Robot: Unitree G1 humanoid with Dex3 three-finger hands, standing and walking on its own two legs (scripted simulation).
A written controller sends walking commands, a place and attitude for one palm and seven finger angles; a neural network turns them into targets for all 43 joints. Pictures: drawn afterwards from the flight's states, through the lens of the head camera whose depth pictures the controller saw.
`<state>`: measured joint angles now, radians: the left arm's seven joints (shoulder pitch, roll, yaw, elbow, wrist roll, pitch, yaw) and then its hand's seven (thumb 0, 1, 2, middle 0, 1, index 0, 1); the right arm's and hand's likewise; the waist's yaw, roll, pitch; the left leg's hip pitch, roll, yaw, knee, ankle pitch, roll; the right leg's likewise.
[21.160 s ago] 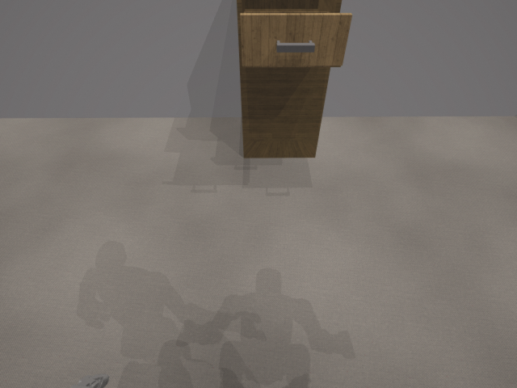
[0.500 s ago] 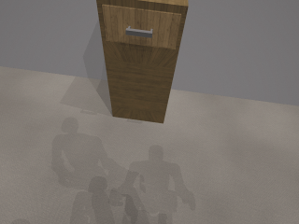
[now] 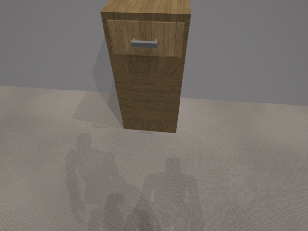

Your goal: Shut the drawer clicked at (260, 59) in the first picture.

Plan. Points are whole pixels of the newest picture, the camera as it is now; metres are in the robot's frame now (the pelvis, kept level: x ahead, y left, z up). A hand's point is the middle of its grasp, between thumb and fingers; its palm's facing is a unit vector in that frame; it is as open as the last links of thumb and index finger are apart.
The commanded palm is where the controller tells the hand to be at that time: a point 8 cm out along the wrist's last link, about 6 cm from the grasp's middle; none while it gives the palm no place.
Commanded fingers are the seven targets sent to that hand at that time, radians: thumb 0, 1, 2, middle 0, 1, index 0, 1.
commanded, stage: let the arm hang, fingers relaxed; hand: left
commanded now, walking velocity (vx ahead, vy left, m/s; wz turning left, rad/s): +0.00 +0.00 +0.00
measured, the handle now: (144, 42) +0.98 +0.10 +0.02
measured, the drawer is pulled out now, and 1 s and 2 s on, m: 0.00 0.00 0.00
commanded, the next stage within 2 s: look to check the result in 0.26 s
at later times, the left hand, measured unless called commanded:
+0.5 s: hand out of the picture +0.00 +0.14 -0.17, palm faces +0.05 -0.98 -0.17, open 7.4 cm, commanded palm none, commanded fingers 0.00 0.90 0.90 -0.20 -0.30 -0.20 -0.30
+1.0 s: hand out of the picture +0.02 +0.13 -0.17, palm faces +0.05 -0.98 -0.17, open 7.4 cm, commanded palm none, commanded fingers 0.00 0.90 0.90 -0.20 -0.30 -0.20 -0.30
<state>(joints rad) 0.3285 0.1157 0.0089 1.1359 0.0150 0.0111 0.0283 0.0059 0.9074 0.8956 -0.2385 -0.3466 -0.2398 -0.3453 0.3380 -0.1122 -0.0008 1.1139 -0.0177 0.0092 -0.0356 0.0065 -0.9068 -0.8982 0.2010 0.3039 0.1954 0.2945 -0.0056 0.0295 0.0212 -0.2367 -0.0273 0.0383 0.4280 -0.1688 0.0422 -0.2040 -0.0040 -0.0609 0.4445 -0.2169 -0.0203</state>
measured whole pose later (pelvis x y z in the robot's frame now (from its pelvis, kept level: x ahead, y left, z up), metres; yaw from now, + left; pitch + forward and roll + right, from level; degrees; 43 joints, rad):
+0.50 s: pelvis +0.02 -0.02 +0.00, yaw +0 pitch -1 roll +0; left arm 0.32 0.10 0.01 1.16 0.01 -0.01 0.04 0.01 0.91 0.90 -0.20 -0.30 -0.20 -0.30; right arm 0.33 -0.10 -0.01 1.15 -0.01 0.00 -0.05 0.01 -0.91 -0.90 0.20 0.30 0.19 0.29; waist -0.01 0.02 0.04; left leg -0.20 0.00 0.03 0.42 -0.20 0.02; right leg -0.16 0.02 -0.06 0.42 -0.24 -0.04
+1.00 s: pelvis +0.04 -0.03 +0.00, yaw +0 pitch -2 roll +0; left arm 0.30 0.10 0.02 1.15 0.01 -0.01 0.04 0.01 0.91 0.90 -0.20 -0.30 -0.20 -0.30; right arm 0.30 -0.11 -0.01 1.15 -0.01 -0.01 -0.05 0.00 -0.91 -0.90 0.20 0.30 0.19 0.29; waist -0.01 0.02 0.03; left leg -0.16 0.01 0.03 0.41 -0.22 0.00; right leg -0.12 0.03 -0.07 0.40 -0.25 -0.05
